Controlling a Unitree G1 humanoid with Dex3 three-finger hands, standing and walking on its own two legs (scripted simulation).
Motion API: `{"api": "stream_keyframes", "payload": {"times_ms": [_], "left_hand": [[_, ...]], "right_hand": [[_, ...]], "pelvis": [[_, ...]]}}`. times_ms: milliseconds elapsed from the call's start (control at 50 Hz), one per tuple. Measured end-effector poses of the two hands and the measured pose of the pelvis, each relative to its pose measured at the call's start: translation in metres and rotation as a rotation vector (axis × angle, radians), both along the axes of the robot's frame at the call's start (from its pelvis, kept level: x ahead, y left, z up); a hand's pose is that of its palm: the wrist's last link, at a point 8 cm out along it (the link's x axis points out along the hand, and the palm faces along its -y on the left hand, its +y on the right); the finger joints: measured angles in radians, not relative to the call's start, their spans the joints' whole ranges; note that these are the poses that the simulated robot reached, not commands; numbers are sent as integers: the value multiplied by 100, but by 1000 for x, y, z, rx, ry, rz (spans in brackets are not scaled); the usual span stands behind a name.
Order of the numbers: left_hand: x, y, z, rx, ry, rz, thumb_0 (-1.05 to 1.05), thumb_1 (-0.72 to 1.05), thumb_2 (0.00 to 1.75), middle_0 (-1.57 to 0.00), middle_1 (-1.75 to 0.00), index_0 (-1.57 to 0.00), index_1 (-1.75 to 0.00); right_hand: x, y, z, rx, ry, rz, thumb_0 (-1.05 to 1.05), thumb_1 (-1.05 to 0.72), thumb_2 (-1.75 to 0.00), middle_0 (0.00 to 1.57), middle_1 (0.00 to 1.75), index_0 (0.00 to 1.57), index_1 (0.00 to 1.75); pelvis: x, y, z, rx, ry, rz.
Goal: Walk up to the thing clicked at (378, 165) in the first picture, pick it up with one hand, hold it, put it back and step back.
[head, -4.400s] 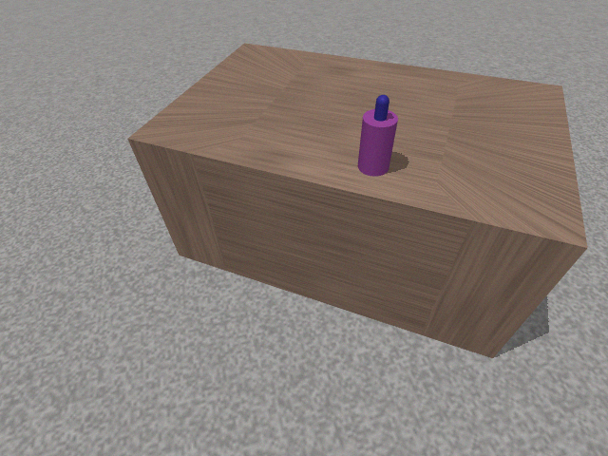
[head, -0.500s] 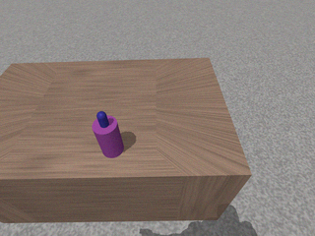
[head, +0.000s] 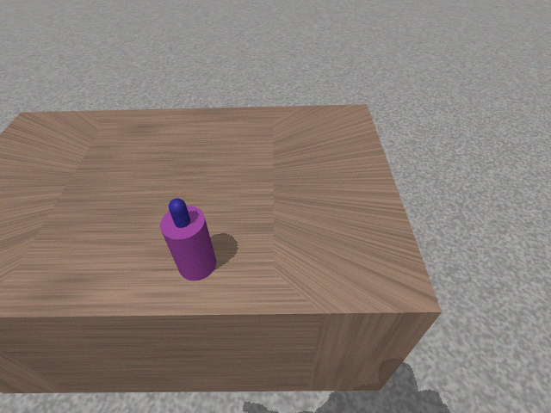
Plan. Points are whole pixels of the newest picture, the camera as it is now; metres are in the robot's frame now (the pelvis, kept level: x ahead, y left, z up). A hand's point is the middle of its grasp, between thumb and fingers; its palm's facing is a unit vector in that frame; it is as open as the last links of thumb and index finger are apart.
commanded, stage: stand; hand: left
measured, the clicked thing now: (187, 236) +0.48 +0.21 -0.08
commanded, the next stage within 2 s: none
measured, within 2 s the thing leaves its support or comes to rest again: neither
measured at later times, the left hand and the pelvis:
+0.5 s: hand out of the picture +0.07 +0.24 -0.16, palm faces -0.03 -0.94 -0.34, open 7.4 cm; pelvis +0.00 -0.01 +0.00, yaw +0 degrees
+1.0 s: hand out of the picture +0.08 +0.24 -0.16, palm faces -0.03 -0.94 -0.35, open 7.4 cm; pelvis +0.01 -0.01 +0.00, yaw +0 degrees
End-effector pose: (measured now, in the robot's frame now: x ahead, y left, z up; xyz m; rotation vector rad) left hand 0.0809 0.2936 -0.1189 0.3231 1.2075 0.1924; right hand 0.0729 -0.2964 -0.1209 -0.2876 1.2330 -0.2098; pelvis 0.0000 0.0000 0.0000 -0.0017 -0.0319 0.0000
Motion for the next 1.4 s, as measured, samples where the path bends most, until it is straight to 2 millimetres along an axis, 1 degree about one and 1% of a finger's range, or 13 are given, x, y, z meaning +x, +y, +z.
{"api": "stream_keyframes", "payload": {"times_ms": [120, 440, 720, 960, 1400], "left_hand": [[-1, -1, 0, -2, 3, 2, 1, 90, 90, -20, -30, -21, -30], [-13, -6, -2, -5, 40, 11, 1, 90, 90, -20, -30, -21, -30], [-8, -9, -1, -2, 27, 7, 1, 90, 90, -20, -30, -21, -30], [-5, -9, 1, 1, 20, 7, 1, 90, 90, -20, -30, -21, -30], [-12, -10, 0, -1, 25, 13, 1, 90, 90, -20, -30, -21, -30]], "right_hand": [[2, -1, 1, -6, -12, 13, 0, -91, -90, 20, 30, 20, 30], [2, -8, 0, -11, 8, 22, 0, -91, -90, 20, 30, 20, 30], [6, -11, 0, -11, 4, 26, 0, -91, -90, 20, 30, 20, 30], [5, -12, 0, -10, 7, 25, 0, -91, -90, 20, 30, 20, 30], [1, -13, 1, -14, 4, 29, 0, -91, -90, 20, 30, 20, 30]], "pelvis": [[1, -2, 0, 3, 3, 1], [3, -7, 0, 2, 9, 5], [6, -10, 0, 1, 9, 6], [7, -11, 1, 2, 6, 5], [4, -12, 1, 2, -2, 5]]}}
